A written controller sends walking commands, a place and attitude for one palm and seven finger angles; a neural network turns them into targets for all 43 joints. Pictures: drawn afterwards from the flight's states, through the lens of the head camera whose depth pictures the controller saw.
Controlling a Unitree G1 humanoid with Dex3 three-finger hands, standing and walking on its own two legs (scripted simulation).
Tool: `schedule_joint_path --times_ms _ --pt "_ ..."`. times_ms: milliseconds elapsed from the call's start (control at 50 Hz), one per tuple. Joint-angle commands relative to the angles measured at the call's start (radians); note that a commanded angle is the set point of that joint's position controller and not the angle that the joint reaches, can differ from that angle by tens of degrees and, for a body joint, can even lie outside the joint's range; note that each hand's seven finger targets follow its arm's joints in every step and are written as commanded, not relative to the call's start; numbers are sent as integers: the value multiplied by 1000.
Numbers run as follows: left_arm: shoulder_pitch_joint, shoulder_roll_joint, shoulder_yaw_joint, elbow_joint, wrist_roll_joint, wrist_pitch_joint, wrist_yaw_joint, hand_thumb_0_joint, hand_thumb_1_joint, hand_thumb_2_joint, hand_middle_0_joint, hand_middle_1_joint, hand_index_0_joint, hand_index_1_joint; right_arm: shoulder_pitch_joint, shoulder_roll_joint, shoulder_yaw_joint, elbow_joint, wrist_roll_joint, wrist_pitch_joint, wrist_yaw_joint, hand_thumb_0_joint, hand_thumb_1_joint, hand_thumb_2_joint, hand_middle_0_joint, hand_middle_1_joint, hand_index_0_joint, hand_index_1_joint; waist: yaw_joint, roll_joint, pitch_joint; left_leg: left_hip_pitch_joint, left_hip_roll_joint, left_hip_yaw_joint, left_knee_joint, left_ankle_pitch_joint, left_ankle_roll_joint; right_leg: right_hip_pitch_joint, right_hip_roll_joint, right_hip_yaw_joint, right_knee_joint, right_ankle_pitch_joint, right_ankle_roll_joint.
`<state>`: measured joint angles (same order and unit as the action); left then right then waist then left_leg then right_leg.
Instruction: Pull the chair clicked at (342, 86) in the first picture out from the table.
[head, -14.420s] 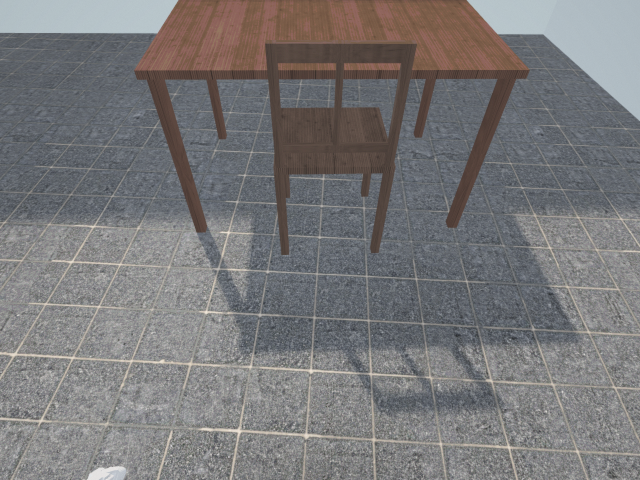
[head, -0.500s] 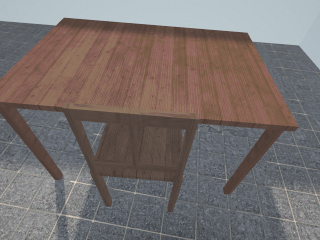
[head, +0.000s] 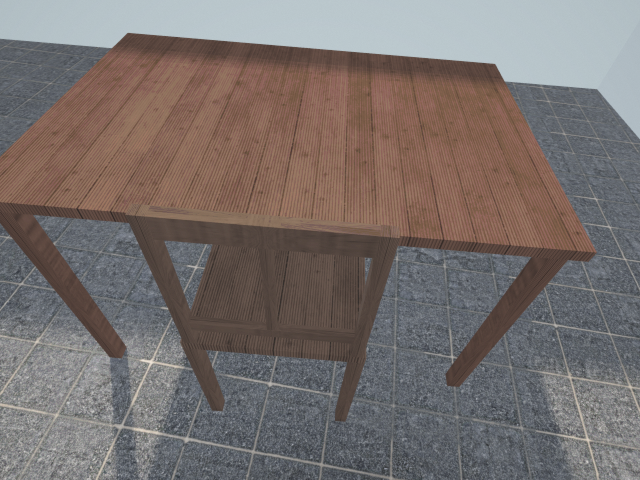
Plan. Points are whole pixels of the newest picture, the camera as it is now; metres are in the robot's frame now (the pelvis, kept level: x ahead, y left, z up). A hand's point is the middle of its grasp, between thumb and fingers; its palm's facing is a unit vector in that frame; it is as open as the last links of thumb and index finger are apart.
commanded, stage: shuffle to correct the standing spot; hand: left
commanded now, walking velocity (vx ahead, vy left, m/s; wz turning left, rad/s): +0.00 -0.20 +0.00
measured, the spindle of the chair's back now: (269, 290) +0.44 +0.11 -0.11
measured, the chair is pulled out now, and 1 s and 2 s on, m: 0.00 0.00 0.00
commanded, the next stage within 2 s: come to a stop and stand still in 0.20 s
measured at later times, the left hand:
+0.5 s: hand out of the picture -0.01 +0.11 -0.18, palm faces +0.00 -0.98 -0.18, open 7.4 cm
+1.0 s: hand out of the picture +0.03 +0.19 -0.18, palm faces +0.00 -0.97 -0.24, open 7.4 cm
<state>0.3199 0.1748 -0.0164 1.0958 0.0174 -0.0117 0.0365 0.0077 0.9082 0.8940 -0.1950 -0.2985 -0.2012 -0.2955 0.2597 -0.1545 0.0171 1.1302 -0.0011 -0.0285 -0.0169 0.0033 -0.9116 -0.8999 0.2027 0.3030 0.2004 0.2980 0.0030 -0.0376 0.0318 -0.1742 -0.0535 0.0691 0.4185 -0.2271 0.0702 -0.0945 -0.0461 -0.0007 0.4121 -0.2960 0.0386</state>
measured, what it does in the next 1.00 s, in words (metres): stands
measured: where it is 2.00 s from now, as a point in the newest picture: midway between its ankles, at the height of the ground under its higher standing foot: outside the picture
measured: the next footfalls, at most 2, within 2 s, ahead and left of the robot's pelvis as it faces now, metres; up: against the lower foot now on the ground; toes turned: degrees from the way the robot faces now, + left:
none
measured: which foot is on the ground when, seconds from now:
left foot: down 0.00-1.00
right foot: down 0.00-1.00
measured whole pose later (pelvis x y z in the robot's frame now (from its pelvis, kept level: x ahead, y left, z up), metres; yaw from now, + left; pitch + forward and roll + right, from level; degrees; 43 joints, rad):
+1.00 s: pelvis -0.01 -0.01 -0.01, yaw -1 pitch -1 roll -1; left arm 0.28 0.20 0.01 0.98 0.02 0.00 0.04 0.01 0.91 0.89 -0.20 -0.30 -0.20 -0.30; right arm 0.24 -0.18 0.00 0.97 -0.02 0.00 -0.01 0.00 -0.94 -0.90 0.20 0.30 0.20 0.30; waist 0.00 0.02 0.02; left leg -0.27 -0.04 0.05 0.58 -0.29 0.07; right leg -0.19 -0.03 -0.05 0.54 -0.34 0.01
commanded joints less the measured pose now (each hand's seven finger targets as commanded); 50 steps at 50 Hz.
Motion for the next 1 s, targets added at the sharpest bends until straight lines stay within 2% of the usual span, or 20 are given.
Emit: schedule_joint_path --times_ms 0,200,260,300,340,360,400,440,480,520,580,700,720,740,780,820,860,880,920,980 --pt "85 79 11 -15 -2 1 6 0 900 900 -200 -300 -200 -300 43 -121 -27 -31 -1 -11 -13 0 -900 -900 200 300 200 300 -1 30 46 34 175 -164 -120 121 -18 -105 -42 16 -50 97 -36" --pt "90 69 36 -60 14 48 -13 0 900 900 -200 -300 -200 -300 62 -174 -73 -35 -13 16 -38 0 -900 -900 200 300 200 300 -9 123 30 -2 316 -267 -135 54 53 -225 7 -33 149 -61 -38" --pt "107 67 45 -72 17 54 -21 0 900 900 -200 -300 -200 -300 48 -178 -80 -52 -18 22 -37 0 -900 -900 200 300 200 300 6 121 23 -103 327 -240 -104 -9 59 -178 6 -39 149 -61 -48" --pt "134 66 47 -74 17 43 -19 0 900 900 -200 -300 -200 -300 25 -154 -75 -65 -18 24 -32 0 -900 -900 200 300 200 300 23 56 25 -175 245 -166 -20 -65 9 -107 -13 8 16 16 -61" --pt "144 103 43 -53 8 8 -3 0 900 900 -200 -300 -200 -300 10 -53 -42 -76 -10 23 -24 0 -900 -900 200 300 200 300 16 -179 10 -206 87 -3 163 -124 -59 -69 -155 204 -148 74 -109" --pt "140 107 38 -48 1 -7 4 0 900 900 -200 -300 -200 -300 0 -34 -34 -78 -10 28 -20 0 -900 -900 200 300 200 300 19 -194 29 -212 77 -12 197 -192 -65 -83 -206 247 -190 134 -126" --pt "115 100 28 -41 0 -23 11 0 900 900 -200 -300 -200 -300 16 -32 -24 -54 -9 21 -15 0 -900 -900 200 300 200 300 3 -63 34 -188 90 -39 208 -169 -68 -47 -205 213 -125 422 -143" --pt "101 107 25 -36 -3 -33 14 0 900 900 -200 -300 -200 -300 48 -39 -20 -33 -2 12 -17 0 -900 -900 200 300 200 300 -3 -27 -5 -132 97 -41 119 -86 -69 16 -185 151 -36 692 -138" --pt "102 107 27 -39 -7 -27 19 0 900 900 -200 -300 -200 -300 46 -55 -21 -30 3 17 -21 0 -900 -900 200 300 200 300 4 -40 15 -77 105 -39 75 77 -65 -7 -155 113 -6 770 -89" --pt "117 113 34 -43 -5 -20 26 0 900 900 -200 -300 -200 -300 32 -70 -24 -44 5 25 -24 0 -900 -900 200 300 200 300 16 -44 12 -74 113 -34 82 102 -67 1 -163 120 0 796 -75" --pt "94 122 38 -61 -7 -10 27 0 900 900 -200 -300 -200 -300 17 -74 -28 -59 6 28 -24 0 -900 -900 200 300 200 300 16 46 5 -20 133 -55 57 253 -62 -37 -142 96 25 681 -75" --pt "58 94 27 -81 -2 -3 20 0 900 900 -200 -300 -200 -300 3 -92 -35 -81 2 24 -16 0 -900 -900 200 300 200 300 9 25 4 41 156 -102 6 253 -41 -112 -93 72 -24 315 -75" --pt "136 96 37 -41 9 -32 51 0 900 900 -200 -300 -200 -300 -81 -112 -37 -159 0 6 -15 0 -900 -900 200 300 200 300 29 85 33 -44 151 -52 245 256 -65 -116 -153 156 -22 792 -32" --pt "85 164 46 -101 6 -38 40 0 900 900 -200 -300 -200 -300 -13 -65 -37 -185 -4 20 -3 0 -900 -900 200 300 200 300 -17 7 -34 -137 99 -70 228 -95 -54 -37 -207 178 -7 698 -96" --pt "17 151 47 -148 9 -39 28 0 900 900 -200 -300 -200 -300 2 -70 -42 -208 -8 33 3 0 -900 -900 200 300 200 300 -25 -69 -59 -124 94 -48 219 -136 -63 -69 -207 156 -25 435 -167" --pt "-20 136 42 -167 4 -33 23 0 900 900 -200 -300 -200 -300 34 -80 -41 -203 -10 24 5 0 -900 -900 200 300 200 300 -45 -20 -28 -46 96 -63 108 -13 -59 -149 -147 104 9 279 -148" --pt "-21 112 41 -177 4 -10 19 0 900 900 -200 -300 -200 -300 33 -116 -41 -204 -19 12 5 0 -900 -900 200 300 200 300 -18 165 21 -84 156 -165 35 135 -20 -164 -50 29 75 79 -102" --pt "5 108 38 -167 3 -1 17 0 900 900 -200 -300 -200 -300 16 -128 -37 -208 -19 11 2 0 -900 -900 200 300 200 300 1 192 35 -128 182 -219 -11 112 6 -142 -12 -7 84 -26 -83" --pt "26 97 33 -155 4 6 12 0 900 900 -200 -300 -200 -300 -5 -146 -38 -226 -17 12 0 0 -900 -900 200 300 200 300 14 89 59 -174 185 -249 -61 -24 18 -125 1 -18 72 -62 -75" --pt "12 102 33 -161 5 10 4 0 900 900 -200 -300 -200 -300 -8 -159 -41 -224 -20 11 2 0 -900 -900 200 300 200 300 14 76 59 -169 177 -256 -115 -127 11 -138 -8 -9 69 -57 -73"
